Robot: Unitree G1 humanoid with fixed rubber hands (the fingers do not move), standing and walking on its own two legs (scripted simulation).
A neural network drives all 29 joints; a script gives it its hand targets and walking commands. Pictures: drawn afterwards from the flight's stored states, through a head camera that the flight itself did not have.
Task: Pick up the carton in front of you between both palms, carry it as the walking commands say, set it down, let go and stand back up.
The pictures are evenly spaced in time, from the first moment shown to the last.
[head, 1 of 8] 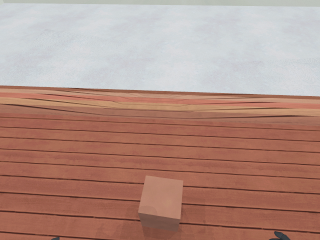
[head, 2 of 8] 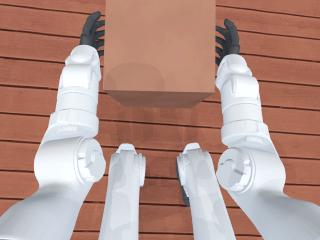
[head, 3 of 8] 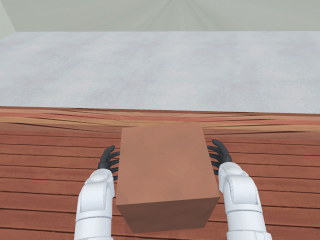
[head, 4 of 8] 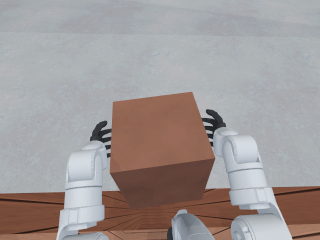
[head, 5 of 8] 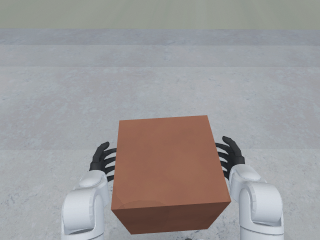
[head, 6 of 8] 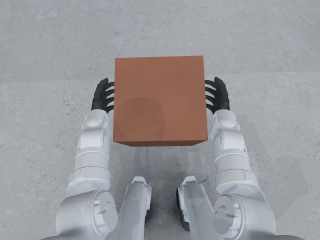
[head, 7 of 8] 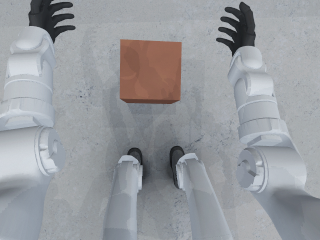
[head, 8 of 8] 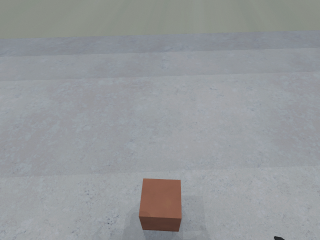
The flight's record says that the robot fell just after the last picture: no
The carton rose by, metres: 0.69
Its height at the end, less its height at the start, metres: -1.06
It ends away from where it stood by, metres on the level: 4.68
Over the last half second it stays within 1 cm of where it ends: yes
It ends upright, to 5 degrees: yes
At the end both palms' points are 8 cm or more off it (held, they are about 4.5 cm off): yes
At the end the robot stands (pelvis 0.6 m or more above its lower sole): yes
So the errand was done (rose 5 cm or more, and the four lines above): yes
